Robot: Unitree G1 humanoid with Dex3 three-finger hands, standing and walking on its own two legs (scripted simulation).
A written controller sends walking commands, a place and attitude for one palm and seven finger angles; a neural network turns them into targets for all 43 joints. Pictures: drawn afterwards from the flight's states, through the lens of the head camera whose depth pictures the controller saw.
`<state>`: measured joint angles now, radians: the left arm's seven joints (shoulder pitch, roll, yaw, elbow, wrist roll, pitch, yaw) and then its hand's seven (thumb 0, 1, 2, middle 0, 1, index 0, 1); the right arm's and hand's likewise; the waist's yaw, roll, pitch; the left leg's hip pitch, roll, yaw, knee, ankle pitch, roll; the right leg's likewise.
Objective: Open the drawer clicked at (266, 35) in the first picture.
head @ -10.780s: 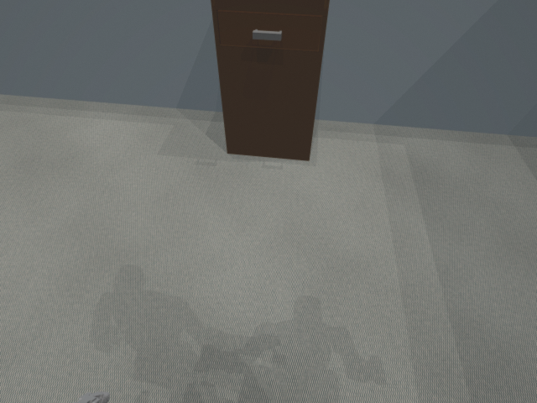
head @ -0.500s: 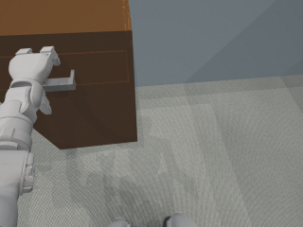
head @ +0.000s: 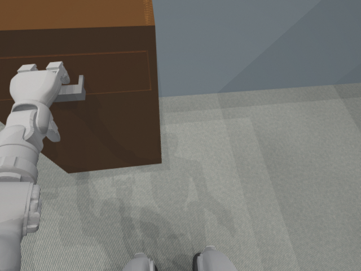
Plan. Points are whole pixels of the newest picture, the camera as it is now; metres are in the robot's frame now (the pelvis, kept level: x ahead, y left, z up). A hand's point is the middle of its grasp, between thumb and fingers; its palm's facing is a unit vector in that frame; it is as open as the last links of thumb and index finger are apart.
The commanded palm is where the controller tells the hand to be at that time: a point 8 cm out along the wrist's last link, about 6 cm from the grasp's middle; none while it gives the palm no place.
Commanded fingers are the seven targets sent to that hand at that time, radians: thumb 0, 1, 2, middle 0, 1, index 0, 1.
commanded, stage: lower the fingers behind the handle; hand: left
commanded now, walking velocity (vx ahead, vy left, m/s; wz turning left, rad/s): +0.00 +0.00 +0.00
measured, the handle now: (58, 86) +0.56 +0.28 +0.00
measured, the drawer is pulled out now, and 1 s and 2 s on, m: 0.00 0.00 0.00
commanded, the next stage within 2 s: close the thumb around the handle in 1.06 s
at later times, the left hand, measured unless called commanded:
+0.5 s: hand (55, 110) +0.50 +0.28 -0.02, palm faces -0.08 -0.03 -1.00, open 13.8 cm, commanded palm +0.49 +0.26 +0.04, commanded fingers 0.00 -0.50 0.30 -0.30 -1.20 -0.30 -1.20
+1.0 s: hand (56, 110) +0.50 +0.28 -0.02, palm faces -0.08 -0.03 -1.00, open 13.8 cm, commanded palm +0.49 +0.26 +0.03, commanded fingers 0.00 -0.50 0.30 -0.30 -1.20 -0.30 -1.20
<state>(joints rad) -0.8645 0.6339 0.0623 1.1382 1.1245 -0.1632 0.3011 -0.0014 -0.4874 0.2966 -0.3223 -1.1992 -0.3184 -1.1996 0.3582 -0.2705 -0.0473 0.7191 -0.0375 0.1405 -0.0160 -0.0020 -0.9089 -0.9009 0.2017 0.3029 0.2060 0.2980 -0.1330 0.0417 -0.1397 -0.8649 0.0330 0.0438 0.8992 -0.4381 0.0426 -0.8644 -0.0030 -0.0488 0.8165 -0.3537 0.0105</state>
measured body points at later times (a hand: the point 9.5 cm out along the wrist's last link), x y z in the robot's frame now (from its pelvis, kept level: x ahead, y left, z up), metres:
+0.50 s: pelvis -0.01 +0.01 -0.02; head +0.14 +0.02 +0.40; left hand +0.50 +0.28 +0.04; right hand -0.03 -0.27 -0.13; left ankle -0.02 +0.09 -0.69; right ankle +0.01 -0.13 -0.69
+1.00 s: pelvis -0.01 +0.01 -0.03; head +0.14 +0.02 +0.40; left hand +0.50 +0.28 +0.03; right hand -0.03 -0.27 -0.14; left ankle -0.02 +0.09 -0.69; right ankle +0.01 -0.13 -0.69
